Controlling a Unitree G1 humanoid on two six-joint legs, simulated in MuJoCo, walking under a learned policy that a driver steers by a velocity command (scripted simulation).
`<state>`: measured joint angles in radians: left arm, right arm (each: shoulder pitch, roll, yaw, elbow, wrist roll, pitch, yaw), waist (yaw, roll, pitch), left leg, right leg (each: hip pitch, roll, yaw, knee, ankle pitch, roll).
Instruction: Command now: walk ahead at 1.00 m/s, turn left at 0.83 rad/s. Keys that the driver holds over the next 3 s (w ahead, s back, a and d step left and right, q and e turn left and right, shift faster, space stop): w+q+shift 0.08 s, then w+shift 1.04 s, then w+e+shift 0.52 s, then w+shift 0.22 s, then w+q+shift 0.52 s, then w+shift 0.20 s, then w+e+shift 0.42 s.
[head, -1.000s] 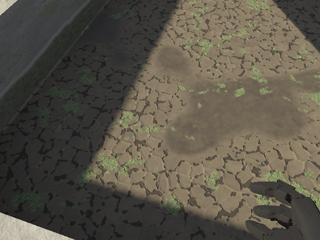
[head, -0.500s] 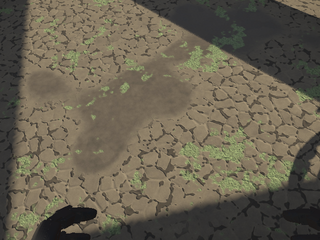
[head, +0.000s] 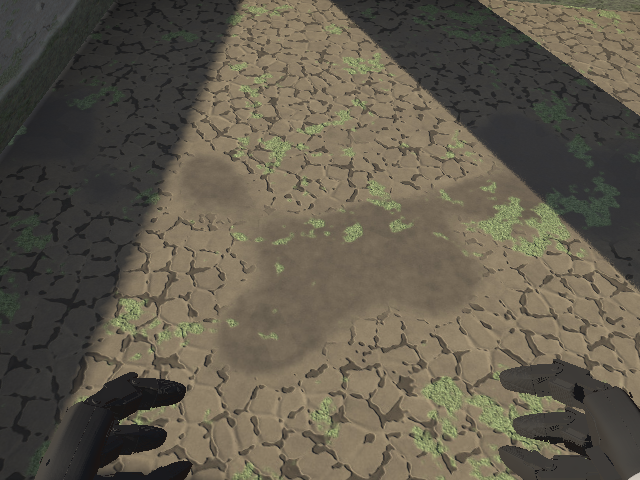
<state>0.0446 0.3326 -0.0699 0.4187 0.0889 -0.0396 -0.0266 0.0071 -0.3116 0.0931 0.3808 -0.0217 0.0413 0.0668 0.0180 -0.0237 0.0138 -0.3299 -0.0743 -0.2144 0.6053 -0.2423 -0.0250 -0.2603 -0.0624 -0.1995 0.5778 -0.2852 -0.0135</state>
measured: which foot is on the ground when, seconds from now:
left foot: down 0.00-1.00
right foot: down 0.00-1.00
